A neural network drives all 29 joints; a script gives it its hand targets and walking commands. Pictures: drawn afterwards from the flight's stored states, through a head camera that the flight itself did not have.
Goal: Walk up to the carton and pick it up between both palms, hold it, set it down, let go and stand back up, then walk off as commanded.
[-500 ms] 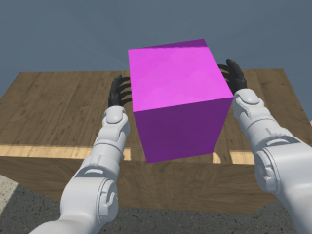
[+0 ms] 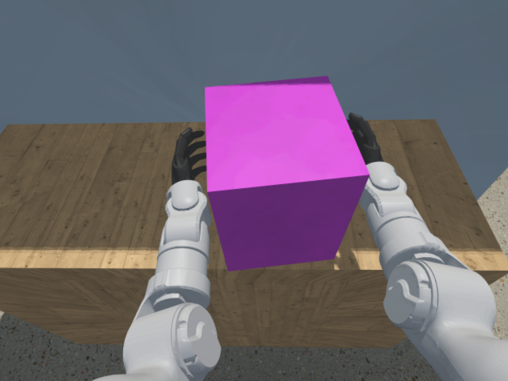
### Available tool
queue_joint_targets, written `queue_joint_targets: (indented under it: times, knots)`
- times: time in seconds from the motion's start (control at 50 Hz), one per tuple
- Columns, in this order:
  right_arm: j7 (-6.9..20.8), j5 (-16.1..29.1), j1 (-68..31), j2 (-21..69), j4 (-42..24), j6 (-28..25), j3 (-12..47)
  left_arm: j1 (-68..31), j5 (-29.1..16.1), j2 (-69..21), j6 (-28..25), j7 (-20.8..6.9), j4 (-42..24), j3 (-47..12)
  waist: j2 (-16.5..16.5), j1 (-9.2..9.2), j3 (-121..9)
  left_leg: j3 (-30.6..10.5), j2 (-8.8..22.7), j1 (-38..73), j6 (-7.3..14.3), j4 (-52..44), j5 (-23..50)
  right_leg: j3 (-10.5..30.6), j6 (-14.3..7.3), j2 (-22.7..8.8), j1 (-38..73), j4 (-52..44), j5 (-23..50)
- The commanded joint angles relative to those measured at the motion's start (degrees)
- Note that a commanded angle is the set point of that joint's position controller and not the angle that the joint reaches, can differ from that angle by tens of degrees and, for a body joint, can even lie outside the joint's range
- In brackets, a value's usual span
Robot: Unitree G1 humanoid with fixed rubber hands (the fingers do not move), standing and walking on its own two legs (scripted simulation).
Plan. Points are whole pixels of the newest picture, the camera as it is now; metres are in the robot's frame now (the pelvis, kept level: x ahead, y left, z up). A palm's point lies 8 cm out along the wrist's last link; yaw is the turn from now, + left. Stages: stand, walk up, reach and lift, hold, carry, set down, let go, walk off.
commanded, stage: reach and lift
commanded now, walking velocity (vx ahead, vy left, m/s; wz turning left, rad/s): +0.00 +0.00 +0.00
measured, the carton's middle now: (274, 180) +0.44 +0.05 +0.05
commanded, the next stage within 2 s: none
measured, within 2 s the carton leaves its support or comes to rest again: leaves its support in 1.84 s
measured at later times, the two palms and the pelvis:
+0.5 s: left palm (185, 180) +0.39 +0.19 +0.09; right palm (366, 166) +0.45 -0.10 +0.09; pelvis +0.01 -0.01 +0.00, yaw +1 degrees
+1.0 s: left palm (185, 181) +0.39 +0.19 +0.09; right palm (366, 166) +0.45 -0.10 +0.09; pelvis +0.01 -0.01 +0.00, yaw +1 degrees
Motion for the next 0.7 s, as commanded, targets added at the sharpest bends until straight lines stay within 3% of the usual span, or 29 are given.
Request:
queue_joint_targets:
  times: [0.0,0.02,0.08,0.14,0.24,0.38,0.68]
  knots:
    - [6.8,-6.2,-24.0,23.7,-4.6,-4.3,5.8,-23.9,3.6,-20.1,-0.7,-7.5,-3.5,-12.6,-1.5,0.19,-26.5,8.6,-4.0,15.1,0.3,2.0,26.0,-5.7,2.1,0.5,16.0,2.3,20.6]
    - [7.0,-6.2,-23.5,24.3,-5.0,-4.4,5.8,-22.7,4.0,-20.1,-0.3,-7.6,-3.6,-12.5,-1.2,0.98,-25.0,8.9,-4.2,15.6,0.7,1.8,26.4,-5.5,2.3,0.3,16.3,2.2,20.7]
    - [7.1,-6.2,-23.2,24.1,-5.3,-4.4,6.5,-21.5,3.5,-21.4,0.6,-7.7,-5.0,-13.4,-1.3,0.26,-22.3,8.7,-3.8,16.6,0.8,1.4,26.8,-5.9,2.1,0.4,15.1,1.7,19.0]
    - [7.2,-5.7,-22.4,24.9,-6.1,-4.5,7.6,-20.6,3.6,-21.8,1.2,-7.8,-6.0,-13.7,-0.8,0.66,-21.8,8.7,-4.0,17.4,0.8,1.7,28.2,-6.1,2.1,0.4,14.7,1.6,19.2]
    - [6.9,-5.4,-22.3,25.7,-6.7,-5.0,8.4,-20.1,2.9,-23.3,1.4,-8.1,-7.1,-15.4,-0.7,-0.58,-22.7,8.2,-4.0,18.8,1.0,2.2,29.7,-6.2,2.3,0.1,14.2,1.9,21.3]
    - [6.4,-5.1,-21.0,27.2,-7.5,-5.7,10.0,-18.2,3.1,-23.9,1.4,-8.7,-6.0,-15.3,-1.7,-0.53,-22.0,8.4,-4.1,17.5,1.4,1.9,29.2,-6.1,2.8,-0.1,15.3,2.9,24.5]
    - [6.2,-4.6,-19.8,28.2,-5.0,-5.8,10.5,-18.2,3.1,-23.7,1.0,-9.0,-4.6,-14.8,-1.9,-0.40,-20.5,9.0,-4.1,16.7,2.4,0.4,24.9,-5.8,2.6,-0.8,14.7,2.6,22.5]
